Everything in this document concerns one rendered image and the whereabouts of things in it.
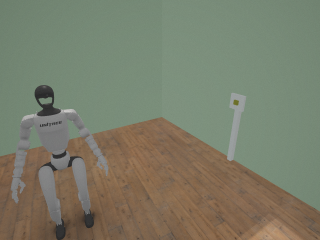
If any right robot thigh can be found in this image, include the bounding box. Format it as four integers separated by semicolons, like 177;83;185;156
38;161;61;212

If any right robot upper arm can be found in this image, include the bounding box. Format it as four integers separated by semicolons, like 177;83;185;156
18;114;35;150

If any panel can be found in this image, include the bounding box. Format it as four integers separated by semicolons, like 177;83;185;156
227;93;246;161

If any robot right forearm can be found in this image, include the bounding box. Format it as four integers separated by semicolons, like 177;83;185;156
12;141;27;178

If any left robot hand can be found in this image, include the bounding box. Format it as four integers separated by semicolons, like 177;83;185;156
96;155;109;176

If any left robot thigh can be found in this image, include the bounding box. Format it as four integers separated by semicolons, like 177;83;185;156
70;156;89;202

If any right robot hand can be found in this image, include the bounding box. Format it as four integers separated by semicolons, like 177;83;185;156
10;177;26;204

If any robot left forearm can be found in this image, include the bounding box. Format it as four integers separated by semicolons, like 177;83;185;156
85;128;103;158

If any robot thigh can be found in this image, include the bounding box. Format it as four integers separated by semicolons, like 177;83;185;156
70;156;89;202
38;161;61;212

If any left robot upper arm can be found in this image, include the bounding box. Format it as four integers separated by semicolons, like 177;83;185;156
64;109;89;138

